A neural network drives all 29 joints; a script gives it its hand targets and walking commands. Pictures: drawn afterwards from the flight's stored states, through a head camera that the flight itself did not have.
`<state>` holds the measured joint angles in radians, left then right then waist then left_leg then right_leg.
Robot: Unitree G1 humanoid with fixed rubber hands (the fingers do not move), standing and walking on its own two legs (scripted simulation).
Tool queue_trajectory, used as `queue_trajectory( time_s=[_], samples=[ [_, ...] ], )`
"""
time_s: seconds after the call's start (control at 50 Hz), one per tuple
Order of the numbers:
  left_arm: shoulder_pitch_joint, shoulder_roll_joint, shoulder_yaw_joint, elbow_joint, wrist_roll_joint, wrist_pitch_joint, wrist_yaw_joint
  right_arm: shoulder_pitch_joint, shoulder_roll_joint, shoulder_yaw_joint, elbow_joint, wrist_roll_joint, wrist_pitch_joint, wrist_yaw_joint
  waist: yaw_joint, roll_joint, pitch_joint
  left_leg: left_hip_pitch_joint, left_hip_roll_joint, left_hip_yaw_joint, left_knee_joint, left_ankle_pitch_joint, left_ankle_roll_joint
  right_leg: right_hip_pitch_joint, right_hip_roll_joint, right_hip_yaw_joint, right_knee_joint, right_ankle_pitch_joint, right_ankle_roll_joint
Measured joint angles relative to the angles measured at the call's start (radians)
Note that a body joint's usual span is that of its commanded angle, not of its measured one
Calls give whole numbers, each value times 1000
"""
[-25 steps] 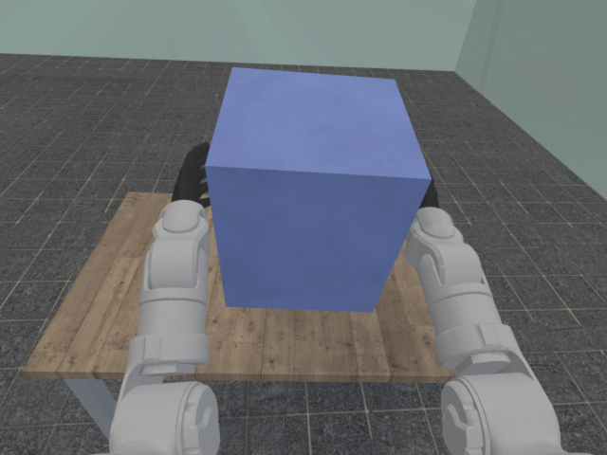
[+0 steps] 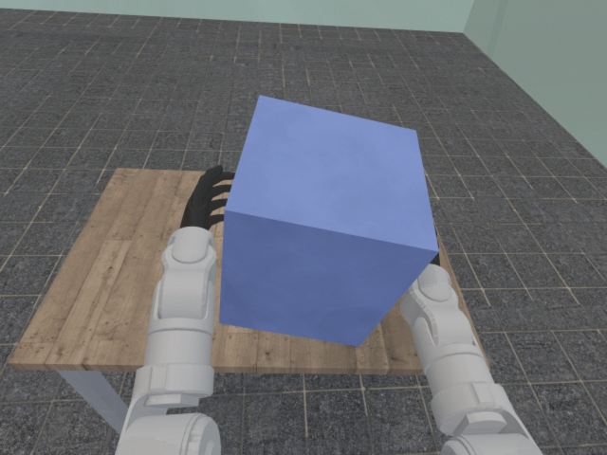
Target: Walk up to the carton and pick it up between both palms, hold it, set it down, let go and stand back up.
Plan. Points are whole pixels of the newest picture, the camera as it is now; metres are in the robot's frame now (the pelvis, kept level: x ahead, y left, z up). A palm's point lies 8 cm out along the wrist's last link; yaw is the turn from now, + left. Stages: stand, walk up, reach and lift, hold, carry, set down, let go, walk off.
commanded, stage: set down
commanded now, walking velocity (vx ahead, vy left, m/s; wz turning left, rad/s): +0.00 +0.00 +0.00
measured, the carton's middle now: (313, 231) +0.38 +0.00 +0.11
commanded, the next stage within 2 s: none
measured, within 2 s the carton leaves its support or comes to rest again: neither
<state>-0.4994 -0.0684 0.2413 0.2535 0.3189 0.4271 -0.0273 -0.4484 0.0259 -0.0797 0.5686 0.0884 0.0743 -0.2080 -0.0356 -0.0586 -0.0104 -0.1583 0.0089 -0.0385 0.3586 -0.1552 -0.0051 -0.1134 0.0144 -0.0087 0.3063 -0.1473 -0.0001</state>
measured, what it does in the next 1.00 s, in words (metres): stands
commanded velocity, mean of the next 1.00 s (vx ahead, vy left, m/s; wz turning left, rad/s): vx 0.00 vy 0.00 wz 0.00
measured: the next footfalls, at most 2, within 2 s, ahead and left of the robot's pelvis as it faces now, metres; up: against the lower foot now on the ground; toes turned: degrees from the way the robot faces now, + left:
none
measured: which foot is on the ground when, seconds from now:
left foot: down 0.00-1.00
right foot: down 0.00-1.00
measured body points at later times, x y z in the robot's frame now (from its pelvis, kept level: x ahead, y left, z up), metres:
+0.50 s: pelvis +0.01 +0.00 +0.00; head +0.01 +0.02 +0.45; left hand +0.39 +0.15 +0.10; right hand +0.38 -0.15 +0.09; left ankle +0.03 +0.12 -0.75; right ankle +0.01 -0.12 -0.75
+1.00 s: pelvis +0.01 +0.00 +0.00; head +0.02 +0.02 +0.45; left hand +0.39 +0.15 +0.06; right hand +0.37 -0.16 +0.06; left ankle +0.03 +0.12 -0.75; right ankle +0.01 -0.12 -0.75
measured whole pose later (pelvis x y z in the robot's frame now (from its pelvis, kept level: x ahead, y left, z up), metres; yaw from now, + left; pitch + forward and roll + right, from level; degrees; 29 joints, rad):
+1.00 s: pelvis +0.01 +0.00 +0.00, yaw +0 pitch -2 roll -1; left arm -0.50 -0.08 0.33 0.64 0.32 0.04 -0.01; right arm -0.45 0.09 -0.28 0.76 -0.20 -0.17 -0.15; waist -0.02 -0.05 0.03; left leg -0.16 0.01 -0.04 0.35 -0.17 -0.01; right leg -0.11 0.01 -0.01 0.30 -0.16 0.00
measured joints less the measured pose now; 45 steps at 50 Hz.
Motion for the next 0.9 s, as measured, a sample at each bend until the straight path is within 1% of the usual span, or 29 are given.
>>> queue_trajectory(
  time_s=[0.08, 0.14, 0.22, 0.3, 0.42, 0.64, 0.72, 0.9],
  samples=[
    [0, 1, 1, 0, 0, -12, 1, -8, -1, 0, 0, -18, -4, 2, 2, -13, 0, 0, 0, 0, 0, 2, 0, 0, 0, 0, 0, 2, 0],
    [0, 1, 12, 8, 0, -36, 1, -22, -2, -1, 0, -53, -5, 6, 2, -18, 1, 0, 0, 0, 0, 2, 0, 0, 0, 0, 0, 2, 0],
    [-3, 1, 34, 51, 0, -74, 2, -52, 9, -32, 29, -109, -9, 30, 2, -17, 4, 0, 0, 0, 0, 2, 0, 0, 0, 0, 0, 1, 0],
    [-3, 1, 46, 106, 0, -114, 6, -67, 19, -63, 59, -140, -26, 45, 7, -8, 9, 0, 0, 0, 0, -1, 0, 0, 0, 0, 0, -2, 0],
    [-3, 0, 47, 163, 0, -175, 11, -47, 21, -73, 79, -150, -75, 39, 13, 9, 16, 0, 0, 0, -1, -8, 0, 0, 0, 0, 0, -9, 0],
    [0, -11, 47, 196, 0, -229, 8, -6, 21, -73, 79, -152, -131, 24, 15, 14, 38, 0, 0, 0, -7, -11, 0, 0, 0, 0, -6, -12, 0],
    [0, -11, 49, 229, 0, -265, 8, 1, 24, -84, 83, -172, -148, 26, 15, 10, 39, 0, 0, 0, -7, -11, 0, 0, 0, 0, -6, -12, 0],
    [0, -11, 77, 335, 0, -340, 11, -2, 56, -159, 165, -242, -205, 46, 18, 8, 39, 0, 0, 0, -7, -12, 0, 0, 0, 0, -6, -12, -1]
  ],
)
